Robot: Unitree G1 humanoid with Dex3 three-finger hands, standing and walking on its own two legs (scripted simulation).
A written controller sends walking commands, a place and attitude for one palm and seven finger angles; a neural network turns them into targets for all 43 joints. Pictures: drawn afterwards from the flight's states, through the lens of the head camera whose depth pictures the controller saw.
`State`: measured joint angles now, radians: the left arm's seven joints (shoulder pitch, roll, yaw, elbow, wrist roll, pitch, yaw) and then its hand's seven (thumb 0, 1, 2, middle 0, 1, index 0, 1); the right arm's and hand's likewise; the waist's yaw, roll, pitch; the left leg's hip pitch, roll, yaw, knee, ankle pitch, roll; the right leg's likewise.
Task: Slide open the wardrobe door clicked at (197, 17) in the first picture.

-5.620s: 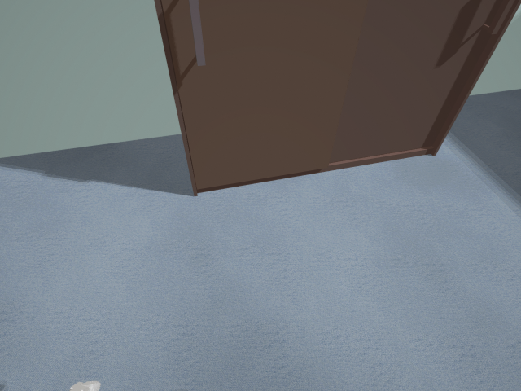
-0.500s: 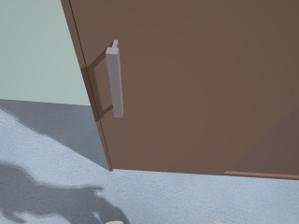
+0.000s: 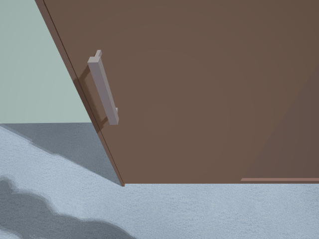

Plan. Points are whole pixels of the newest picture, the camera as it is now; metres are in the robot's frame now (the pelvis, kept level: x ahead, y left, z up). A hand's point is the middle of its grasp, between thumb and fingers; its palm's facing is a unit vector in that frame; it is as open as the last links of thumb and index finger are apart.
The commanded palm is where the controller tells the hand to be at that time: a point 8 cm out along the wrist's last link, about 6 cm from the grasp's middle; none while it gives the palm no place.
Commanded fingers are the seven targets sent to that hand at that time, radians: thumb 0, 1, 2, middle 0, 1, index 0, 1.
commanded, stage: come to a stop and stand still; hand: left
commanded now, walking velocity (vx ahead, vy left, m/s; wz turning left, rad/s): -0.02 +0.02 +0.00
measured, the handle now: (107, 90) +0.52 +0.21 +0.08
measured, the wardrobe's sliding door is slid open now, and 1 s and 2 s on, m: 0.00 0.00 0.00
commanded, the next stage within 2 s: look again from close up in 0.70 s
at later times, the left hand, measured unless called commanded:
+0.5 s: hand out of the picture -0.05 +0.25 -0.19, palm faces +0.05 -0.98 -0.20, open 7.4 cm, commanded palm none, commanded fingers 0.00 0.90 0.90 -0.20 -0.30 -0.20 -0.30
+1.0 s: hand out of the picture -0.06 +0.21 -0.18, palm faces +0.04 -0.98 -0.17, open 7.4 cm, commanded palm none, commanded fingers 0.00 0.90 0.90 -0.20 -0.30 -0.20 -0.30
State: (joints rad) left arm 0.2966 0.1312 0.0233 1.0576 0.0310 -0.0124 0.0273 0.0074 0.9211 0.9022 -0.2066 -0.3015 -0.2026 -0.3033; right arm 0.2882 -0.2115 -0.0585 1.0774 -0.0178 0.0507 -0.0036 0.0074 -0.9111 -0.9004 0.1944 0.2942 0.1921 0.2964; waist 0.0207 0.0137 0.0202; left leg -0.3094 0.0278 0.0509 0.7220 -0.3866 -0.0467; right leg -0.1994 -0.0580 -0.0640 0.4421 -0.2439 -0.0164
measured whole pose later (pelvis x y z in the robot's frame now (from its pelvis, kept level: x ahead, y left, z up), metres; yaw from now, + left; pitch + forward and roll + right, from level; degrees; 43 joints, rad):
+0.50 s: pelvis -0.05 +0.07 -0.01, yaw +2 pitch -2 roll +0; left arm 0.32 0.19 -0.01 1.01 0.03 0.02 0.03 0.00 0.91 0.90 -0.20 -0.30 -0.20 -0.30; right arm 0.27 -0.17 -0.01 0.96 -0.02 0.01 0.00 0.01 -0.93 -0.90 0.20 0.29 0.20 0.30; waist 0.01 -0.03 0.00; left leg -0.22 -0.04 0.08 0.52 -0.26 0.07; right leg -0.26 -0.10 -0.03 0.50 -0.21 0.03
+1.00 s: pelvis -0.05 +0.05 -0.01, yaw +1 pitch -2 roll +0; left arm 0.33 0.14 -0.02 1.07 0.02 -0.01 0.04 0.00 0.91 0.90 -0.20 -0.30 -0.20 -0.30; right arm 0.31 -0.14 0.00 1.08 -0.01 -0.01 -0.01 0.01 -0.91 -0.90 0.20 0.29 0.20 0.30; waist 0.00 -0.02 0.03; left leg -0.19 -0.02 0.08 0.47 -0.24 0.04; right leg -0.24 -0.08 -0.03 0.46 -0.18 0.05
